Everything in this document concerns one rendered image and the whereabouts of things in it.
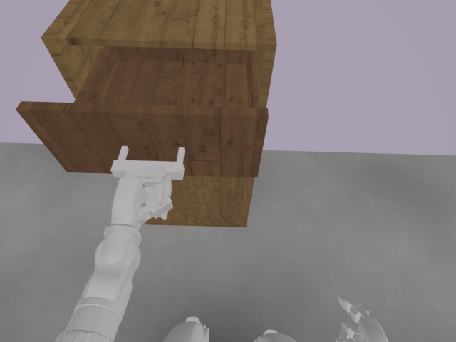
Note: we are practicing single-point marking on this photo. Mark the drawer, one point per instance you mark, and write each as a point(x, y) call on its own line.
point(155, 100)

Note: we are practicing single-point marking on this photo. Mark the right robot hand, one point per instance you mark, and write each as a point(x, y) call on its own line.
point(369, 330)

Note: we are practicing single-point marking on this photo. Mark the robot left shin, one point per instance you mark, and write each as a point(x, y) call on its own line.
point(192, 318)

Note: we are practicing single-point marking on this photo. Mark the handle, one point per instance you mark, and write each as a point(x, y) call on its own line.
point(121, 165)

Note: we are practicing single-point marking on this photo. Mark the robot left forearm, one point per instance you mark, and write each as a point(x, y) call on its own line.
point(102, 304)

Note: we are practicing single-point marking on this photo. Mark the left robot thigh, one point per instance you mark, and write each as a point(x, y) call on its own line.
point(189, 331)

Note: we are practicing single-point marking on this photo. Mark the left robot hand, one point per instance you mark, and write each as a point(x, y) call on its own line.
point(130, 195)

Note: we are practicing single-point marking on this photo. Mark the cabinet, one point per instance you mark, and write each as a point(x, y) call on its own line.
point(83, 27)

